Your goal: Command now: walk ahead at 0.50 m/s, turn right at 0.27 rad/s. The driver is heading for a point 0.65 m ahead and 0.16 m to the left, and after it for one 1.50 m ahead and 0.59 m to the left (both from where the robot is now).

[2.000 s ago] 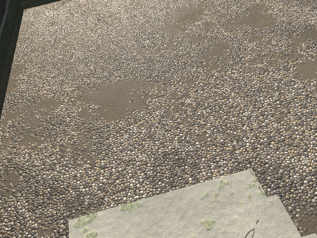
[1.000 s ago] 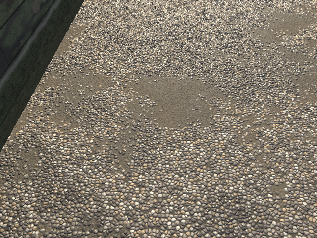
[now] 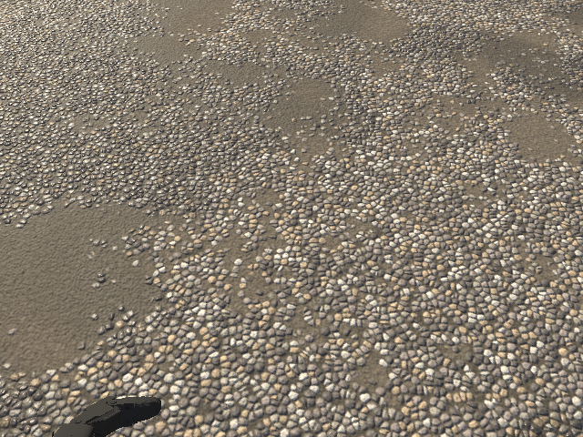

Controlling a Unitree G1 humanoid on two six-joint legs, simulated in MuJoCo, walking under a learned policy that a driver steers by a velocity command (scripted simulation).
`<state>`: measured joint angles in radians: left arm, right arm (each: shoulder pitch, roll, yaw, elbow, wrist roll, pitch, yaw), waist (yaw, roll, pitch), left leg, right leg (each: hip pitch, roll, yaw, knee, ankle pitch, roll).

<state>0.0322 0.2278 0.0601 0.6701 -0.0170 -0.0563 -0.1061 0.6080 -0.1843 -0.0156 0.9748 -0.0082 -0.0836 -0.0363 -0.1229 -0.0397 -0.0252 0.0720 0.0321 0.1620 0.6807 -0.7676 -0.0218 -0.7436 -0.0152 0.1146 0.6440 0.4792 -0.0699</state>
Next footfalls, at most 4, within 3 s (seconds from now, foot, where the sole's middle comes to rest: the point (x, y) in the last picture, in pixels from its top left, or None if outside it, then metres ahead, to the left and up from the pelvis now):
0.12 right None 0.27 -0.13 -0.88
0.58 left None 0.53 0.15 -0.88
1.10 right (226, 338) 0.85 0.08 -0.88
1.62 left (85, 334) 0.91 0.46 -0.88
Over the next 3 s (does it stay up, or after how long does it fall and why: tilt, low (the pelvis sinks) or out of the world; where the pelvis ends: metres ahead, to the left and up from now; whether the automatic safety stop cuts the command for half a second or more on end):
stays up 0.95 0.34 -0.11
